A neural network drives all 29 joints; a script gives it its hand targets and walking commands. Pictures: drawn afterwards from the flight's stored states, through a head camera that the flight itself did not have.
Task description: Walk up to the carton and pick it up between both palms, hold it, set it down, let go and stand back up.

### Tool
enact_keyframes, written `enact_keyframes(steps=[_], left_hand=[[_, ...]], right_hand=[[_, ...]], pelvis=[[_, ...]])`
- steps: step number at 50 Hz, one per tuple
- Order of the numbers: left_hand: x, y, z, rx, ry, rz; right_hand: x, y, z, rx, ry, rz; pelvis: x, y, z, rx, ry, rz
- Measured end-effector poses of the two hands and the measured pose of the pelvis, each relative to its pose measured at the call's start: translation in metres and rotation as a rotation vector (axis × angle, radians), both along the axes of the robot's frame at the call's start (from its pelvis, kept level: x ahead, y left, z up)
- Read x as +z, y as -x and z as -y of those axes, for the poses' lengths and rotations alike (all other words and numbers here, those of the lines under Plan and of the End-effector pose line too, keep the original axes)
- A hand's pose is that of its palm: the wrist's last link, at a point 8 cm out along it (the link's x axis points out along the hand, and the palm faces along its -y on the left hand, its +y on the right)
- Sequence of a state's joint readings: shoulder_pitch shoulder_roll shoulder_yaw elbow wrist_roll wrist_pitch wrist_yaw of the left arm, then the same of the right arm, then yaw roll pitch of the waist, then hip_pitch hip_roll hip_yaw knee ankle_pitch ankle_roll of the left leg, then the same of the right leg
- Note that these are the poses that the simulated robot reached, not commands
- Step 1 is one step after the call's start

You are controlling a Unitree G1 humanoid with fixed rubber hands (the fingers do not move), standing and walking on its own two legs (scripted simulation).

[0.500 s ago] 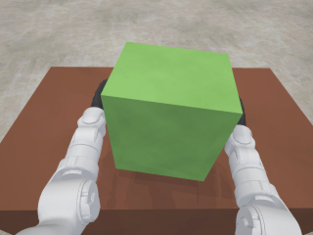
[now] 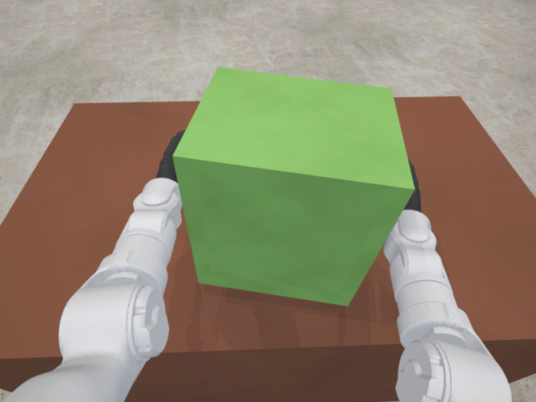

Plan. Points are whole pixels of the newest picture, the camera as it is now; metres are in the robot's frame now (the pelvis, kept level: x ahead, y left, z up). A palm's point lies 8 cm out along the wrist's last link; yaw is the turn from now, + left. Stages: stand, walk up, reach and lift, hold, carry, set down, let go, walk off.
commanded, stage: set down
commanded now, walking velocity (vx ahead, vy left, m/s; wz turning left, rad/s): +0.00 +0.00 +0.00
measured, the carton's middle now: (287, 193) +0.44 -0.06 +0.06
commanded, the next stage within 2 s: none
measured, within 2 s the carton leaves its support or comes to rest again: neither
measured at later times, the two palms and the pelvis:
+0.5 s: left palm (175, 190) +0.47 +0.12 +0.06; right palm (390, 217) +0.39 -0.22 +0.04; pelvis +0.01 +0.00 +0.00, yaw +0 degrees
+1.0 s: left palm (175, 200) +0.47 +0.13 +0.05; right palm (389, 219) +0.39 -0.22 +0.04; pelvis +0.00 -0.01 -0.01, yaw +1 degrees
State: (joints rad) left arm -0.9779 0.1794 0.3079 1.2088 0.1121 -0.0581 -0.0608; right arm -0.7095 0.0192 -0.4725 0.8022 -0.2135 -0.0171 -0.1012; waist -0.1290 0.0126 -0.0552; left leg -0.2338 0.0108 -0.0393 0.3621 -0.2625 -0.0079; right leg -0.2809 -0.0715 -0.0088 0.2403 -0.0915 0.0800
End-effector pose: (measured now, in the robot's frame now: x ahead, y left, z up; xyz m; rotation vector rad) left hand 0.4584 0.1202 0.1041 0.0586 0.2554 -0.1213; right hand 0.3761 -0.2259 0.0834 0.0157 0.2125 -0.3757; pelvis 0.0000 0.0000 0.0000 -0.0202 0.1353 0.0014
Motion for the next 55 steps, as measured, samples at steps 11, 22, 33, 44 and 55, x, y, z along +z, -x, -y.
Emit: enact_keyframes(steps=[11, 22, 33, 44, 55], left_hand=[[-0.011, -0.008, -0.002, -0.006, 0.004, -0.008], [-0.034, -0.015, -0.004, -0.017, -0.014, -0.033], [-0.052, -0.016, -0.006, -0.011, -0.022, -0.022], [-0.057, -0.011, -0.007, -0.004, -0.021, -0.005], [-0.058, -0.007, -0.007, 0.002, -0.013, -0.008]], right_hand=[[-0.010, -0.006, -0.002, -0.004, 0.009, -0.012], [-0.032, -0.010, -0.006, -0.008, 0.008, -0.043], [-0.044, -0.016, -0.005, 0.002, 0.013, -0.030], [-0.046, -0.014, -0.006, 0.011, 0.022, -0.013], [-0.047, -0.012, -0.005, 0.014, 0.018, -0.003]], pelvis=[[0.000, -0.003, 0.001, 0.006, -0.004, -0.033], [-0.003, -0.009, -0.001, 0.007, 0.005, -0.082], [-0.005, -0.013, 0.002, 0.010, 0.014, -0.125], [-0.006, -0.005, 0.007, 0.023, 0.016, -0.143], [-0.006, 0.006, 0.009, 0.023, 0.009, -0.154]])
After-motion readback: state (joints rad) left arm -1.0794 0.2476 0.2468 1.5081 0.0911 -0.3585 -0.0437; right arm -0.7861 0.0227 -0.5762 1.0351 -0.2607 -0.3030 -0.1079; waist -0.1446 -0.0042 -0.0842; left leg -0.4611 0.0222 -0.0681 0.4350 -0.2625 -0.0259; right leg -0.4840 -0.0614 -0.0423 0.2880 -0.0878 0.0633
